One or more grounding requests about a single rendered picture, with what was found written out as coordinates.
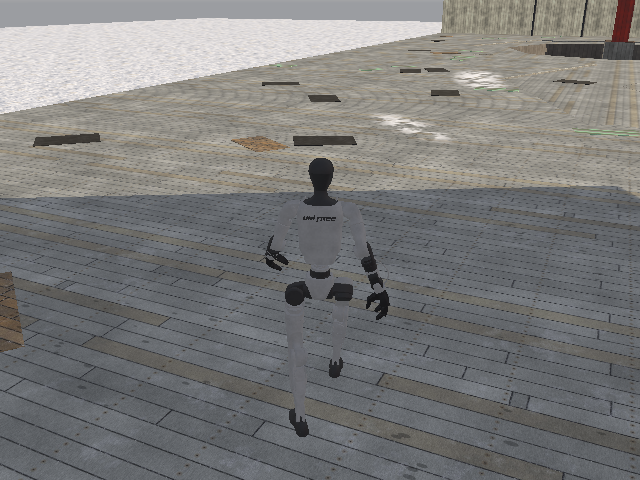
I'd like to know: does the robot right upper arm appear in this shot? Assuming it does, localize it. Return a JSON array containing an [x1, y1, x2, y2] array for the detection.
[[341, 201, 370, 259]]

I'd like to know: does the left robot hand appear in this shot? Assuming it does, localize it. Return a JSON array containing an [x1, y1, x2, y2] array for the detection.
[[265, 253, 289, 271]]

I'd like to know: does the right robot forearm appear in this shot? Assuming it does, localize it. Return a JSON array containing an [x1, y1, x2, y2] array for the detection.
[[361, 242, 385, 294]]

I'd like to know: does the robot torso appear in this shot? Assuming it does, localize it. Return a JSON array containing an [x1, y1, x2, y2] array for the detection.
[[297, 196, 344, 300]]

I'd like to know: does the left robot forearm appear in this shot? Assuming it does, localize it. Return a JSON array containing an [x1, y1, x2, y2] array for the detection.
[[265, 235, 280, 260]]

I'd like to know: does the robot left upper arm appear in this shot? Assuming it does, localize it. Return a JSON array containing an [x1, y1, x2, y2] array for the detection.
[[270, 200, 300, 251]]

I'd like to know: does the right robot hand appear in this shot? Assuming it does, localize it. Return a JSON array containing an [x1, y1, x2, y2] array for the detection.
[[366, 290, 390, 320]]

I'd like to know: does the robot left thigh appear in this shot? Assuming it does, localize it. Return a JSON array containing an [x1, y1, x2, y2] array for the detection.
[[285, 281, 308, 367]]

